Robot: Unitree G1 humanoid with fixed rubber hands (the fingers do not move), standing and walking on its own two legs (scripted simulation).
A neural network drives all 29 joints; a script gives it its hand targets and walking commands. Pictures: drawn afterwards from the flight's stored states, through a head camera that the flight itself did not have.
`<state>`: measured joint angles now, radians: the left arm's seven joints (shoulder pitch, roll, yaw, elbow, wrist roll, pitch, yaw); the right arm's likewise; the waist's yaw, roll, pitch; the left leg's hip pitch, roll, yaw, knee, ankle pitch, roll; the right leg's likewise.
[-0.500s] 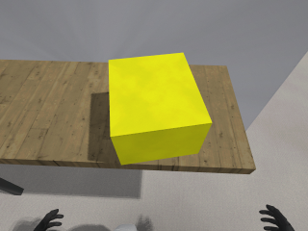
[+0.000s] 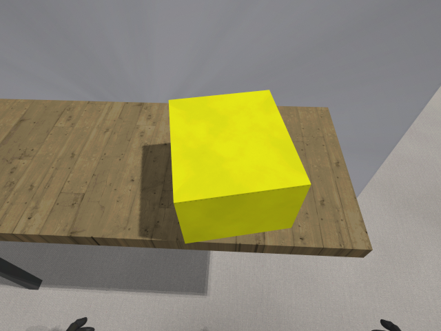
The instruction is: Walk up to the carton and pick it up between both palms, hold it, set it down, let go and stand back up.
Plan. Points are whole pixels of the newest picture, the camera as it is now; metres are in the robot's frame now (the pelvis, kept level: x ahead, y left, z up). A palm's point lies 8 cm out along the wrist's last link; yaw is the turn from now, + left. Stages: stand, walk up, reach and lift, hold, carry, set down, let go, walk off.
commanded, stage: walk up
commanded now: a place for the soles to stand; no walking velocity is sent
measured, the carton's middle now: (229, 163) +0.45 +0.01 +0.00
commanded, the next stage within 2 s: reach and lift in 0.52 s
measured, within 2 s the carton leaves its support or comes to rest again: neither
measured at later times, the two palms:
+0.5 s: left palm out of the picture +0.08 +0.30 -0.11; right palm out of the picture +0.09 -0.30 -0.11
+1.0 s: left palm (105, 292) +0.19 +0.25 -0.07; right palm (417, 328) +0.15 -0.32 -0.08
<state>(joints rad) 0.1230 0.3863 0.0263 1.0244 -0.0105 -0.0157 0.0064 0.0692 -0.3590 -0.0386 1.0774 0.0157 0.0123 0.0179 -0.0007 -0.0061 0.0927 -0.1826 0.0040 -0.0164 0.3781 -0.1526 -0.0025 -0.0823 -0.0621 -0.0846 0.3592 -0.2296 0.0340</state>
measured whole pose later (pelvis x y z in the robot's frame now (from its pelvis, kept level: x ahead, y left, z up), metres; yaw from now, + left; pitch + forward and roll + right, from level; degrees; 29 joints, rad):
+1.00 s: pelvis +0.01 -0.03 -0.01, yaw -4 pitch -5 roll +1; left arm 0.06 0.29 0.15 0.49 0.09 0.46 0.00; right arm 0.10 -0.34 -0.06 0.76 0.02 -0.03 0.09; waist 0.01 -0.03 0.13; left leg -0.13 0.06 0.03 0.45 -0.22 -0.05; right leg -0.08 -0.02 -0.03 0.48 -0.31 0.00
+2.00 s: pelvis +0.02 -0.02 +0.00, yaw -6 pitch -2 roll +0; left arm 0.33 0.16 0.06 0.24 -0.07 -0.02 0.12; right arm 0.28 -0.32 -0.02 0.48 0.23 -0.24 0.16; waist 0.07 -0.02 0.02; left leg -0.12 0.06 0.07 0.32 -0.16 -0.04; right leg -0.08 -0.01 0.01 0.34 -0.23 0.00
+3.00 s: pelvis +0.01 -0.03 +0.00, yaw -6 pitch +0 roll +0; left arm 0.01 0.18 0.16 0.06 -0.15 0.27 0.10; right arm -0.11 -0.38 0.05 0.35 0.39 0.01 0.08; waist 0.07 -0.01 0.02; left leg -0.16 0.07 0.06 0.29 -0.13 -0.05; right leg -0.13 0.00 0.01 0.34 -0.21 -0.01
